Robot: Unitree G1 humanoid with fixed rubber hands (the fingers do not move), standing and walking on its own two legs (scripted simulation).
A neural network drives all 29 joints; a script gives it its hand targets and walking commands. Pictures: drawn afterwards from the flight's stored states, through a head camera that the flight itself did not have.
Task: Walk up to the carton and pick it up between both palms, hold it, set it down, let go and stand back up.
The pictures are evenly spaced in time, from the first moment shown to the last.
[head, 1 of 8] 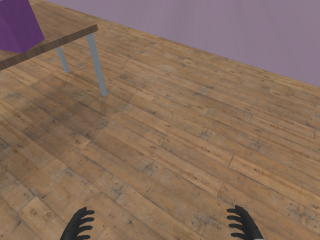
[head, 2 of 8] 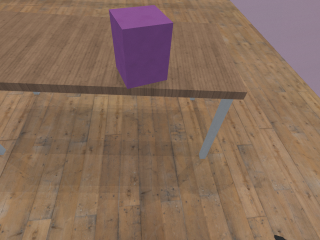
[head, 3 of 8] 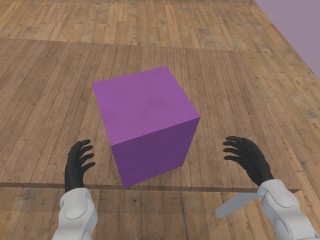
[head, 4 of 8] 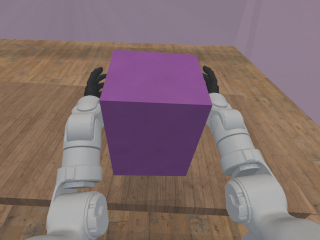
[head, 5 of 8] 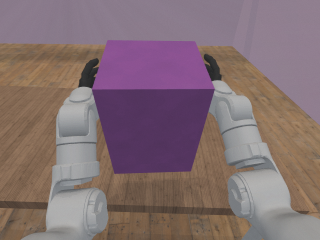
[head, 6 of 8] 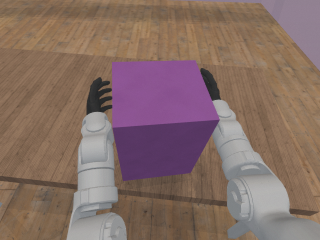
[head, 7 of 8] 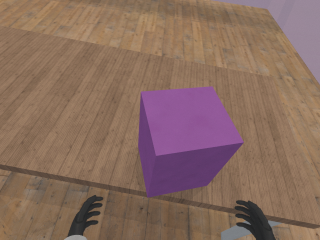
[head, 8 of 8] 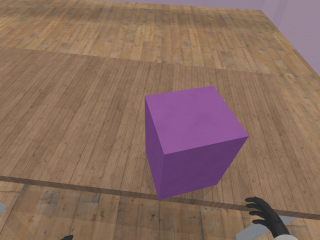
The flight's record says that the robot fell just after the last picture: no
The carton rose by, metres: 0.22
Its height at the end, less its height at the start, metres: +0.00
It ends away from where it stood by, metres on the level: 0.01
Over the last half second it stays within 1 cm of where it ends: yes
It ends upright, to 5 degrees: yes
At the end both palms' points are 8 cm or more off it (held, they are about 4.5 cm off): yes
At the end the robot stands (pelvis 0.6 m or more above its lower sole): yes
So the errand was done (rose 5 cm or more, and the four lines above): yes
